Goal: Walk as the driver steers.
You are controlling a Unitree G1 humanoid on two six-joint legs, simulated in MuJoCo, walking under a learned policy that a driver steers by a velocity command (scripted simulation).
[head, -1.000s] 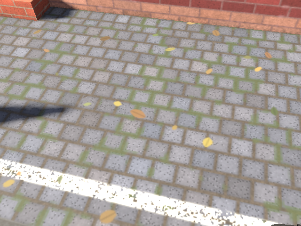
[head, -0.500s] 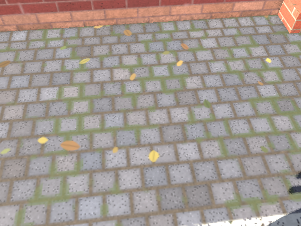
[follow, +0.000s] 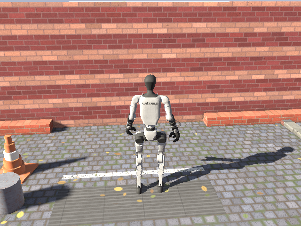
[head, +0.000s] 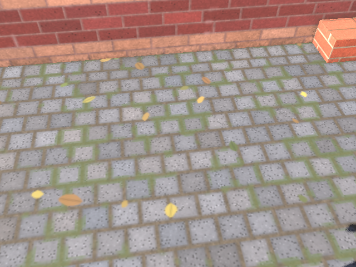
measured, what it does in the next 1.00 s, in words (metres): steps to the left, turning left: right foot, then left foot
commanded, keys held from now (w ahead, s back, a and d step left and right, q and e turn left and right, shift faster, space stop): q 0.40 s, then w+q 0.20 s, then w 0.18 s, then w+e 0.22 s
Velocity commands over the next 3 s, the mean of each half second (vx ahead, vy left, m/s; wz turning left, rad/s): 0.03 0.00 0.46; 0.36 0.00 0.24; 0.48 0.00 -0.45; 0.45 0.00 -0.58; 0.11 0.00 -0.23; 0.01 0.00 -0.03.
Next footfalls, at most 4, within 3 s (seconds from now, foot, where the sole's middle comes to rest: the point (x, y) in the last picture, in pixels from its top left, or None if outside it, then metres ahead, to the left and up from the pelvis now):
0.28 right None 0.04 -0.12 -0.77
0.80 left None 0.02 0.17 -0.77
1.30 right None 0.40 0.11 -0.77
1.76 left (91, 231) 0.65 0.34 -0.77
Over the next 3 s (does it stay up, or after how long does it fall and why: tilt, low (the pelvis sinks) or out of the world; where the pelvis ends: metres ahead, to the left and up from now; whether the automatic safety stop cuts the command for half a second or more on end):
stays up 0.74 0.22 0.01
